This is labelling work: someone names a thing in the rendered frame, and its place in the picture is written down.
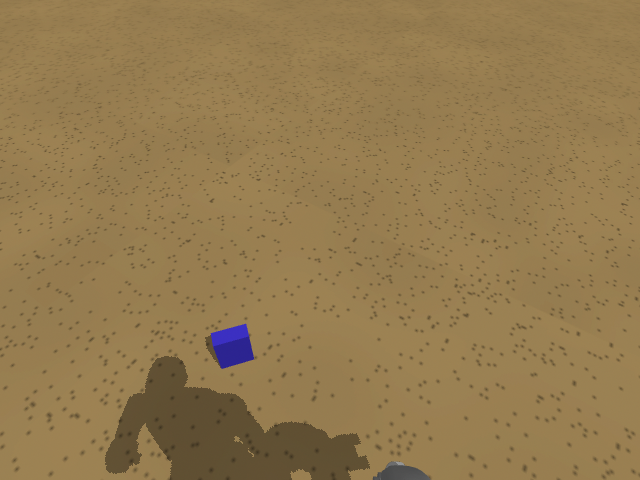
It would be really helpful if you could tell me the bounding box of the carton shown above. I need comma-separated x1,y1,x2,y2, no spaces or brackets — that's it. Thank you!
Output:
211,324,254,369

